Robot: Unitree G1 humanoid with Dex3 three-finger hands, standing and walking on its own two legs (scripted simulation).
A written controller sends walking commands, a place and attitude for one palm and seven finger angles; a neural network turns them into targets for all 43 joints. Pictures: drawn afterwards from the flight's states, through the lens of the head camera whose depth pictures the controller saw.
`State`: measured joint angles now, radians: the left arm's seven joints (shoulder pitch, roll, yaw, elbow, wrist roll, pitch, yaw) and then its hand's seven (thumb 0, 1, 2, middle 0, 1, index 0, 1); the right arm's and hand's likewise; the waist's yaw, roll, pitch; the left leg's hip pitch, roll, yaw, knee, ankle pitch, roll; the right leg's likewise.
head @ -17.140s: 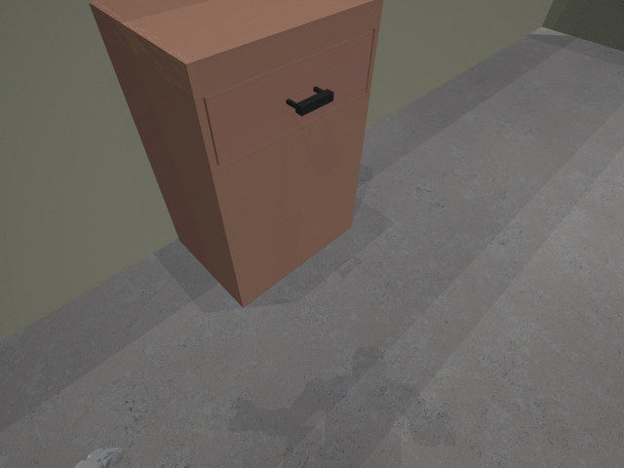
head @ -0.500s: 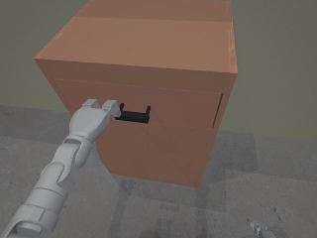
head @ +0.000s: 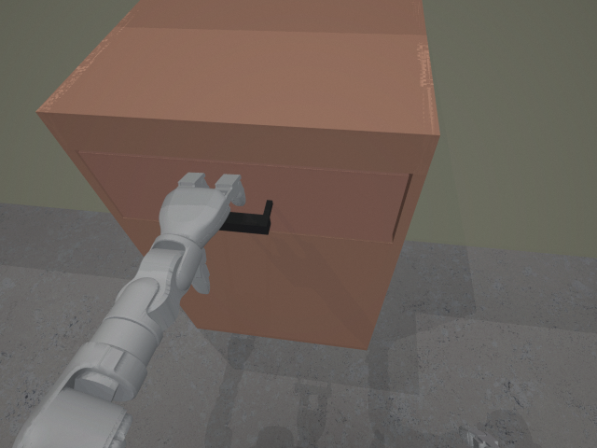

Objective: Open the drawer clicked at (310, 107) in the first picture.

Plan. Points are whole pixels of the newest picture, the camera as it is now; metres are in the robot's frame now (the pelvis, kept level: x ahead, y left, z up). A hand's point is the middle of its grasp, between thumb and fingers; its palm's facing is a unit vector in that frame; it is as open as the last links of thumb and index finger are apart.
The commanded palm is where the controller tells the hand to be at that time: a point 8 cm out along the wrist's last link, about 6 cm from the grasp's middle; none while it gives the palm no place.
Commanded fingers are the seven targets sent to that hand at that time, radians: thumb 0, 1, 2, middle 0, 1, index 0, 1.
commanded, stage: move the hooked fingers above the handle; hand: left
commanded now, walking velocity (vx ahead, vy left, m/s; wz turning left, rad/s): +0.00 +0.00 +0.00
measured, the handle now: (239, 212) +0.49 +0.13 -0.02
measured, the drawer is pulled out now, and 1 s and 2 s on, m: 0.00 0.00 0.00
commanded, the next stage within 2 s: lower the fingers behind the handle in 1.00 s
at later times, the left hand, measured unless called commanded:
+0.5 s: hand (228, 219) +0.43 +0.13 +0.03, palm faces -0.03 -0.05 -1.00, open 13.8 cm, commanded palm +0.41 +0.15 +0.09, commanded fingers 0.00 -0.50 0.30 -0.30 -1.20 -0.30 -1.20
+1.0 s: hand (232, 215) +0.44 +0.13 +0.04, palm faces -0.04 -0.04 -1.00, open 13.8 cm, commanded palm +0.41 +0.14 +0.09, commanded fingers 0.00 -0.50 0.30 -0.30 -1.20 -0.30 -1.20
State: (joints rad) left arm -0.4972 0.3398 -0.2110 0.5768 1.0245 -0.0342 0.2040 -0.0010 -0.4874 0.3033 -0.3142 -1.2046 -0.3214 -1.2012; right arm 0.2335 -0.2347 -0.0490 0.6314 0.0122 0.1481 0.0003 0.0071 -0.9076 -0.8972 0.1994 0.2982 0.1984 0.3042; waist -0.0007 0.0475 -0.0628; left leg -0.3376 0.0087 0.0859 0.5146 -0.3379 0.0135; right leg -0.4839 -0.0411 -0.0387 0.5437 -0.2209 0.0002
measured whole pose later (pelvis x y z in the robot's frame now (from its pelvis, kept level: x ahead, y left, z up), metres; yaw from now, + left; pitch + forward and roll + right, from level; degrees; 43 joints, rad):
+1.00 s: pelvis -0.01 -0.01 +0.00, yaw +0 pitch +12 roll +1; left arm -0.73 0.29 -0.20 0.88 1.06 -0.01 0.28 0.00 -0.49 0.30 -0.31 -1.20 -0.32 -1.20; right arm 0.26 -0.24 -0.05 0.66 0.00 0.13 -0.02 0.01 -0.91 -0.90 0.20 0.30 0.20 0.30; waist -0.05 0.04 -0.08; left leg -0.42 0.01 0.09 0.56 -0.34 0.01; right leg -0.57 -0.04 -0.03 0.58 -0.22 -0.01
